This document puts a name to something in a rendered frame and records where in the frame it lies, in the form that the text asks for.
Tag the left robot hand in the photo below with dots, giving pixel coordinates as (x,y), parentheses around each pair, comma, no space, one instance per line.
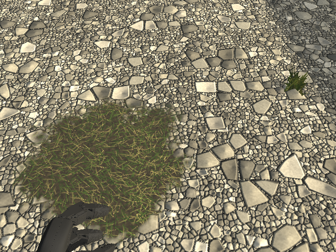
(60,236)

